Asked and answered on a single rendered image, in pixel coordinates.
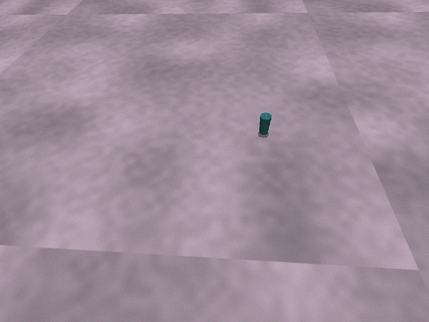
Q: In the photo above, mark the cup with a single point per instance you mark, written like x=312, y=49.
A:
x=265, y=119

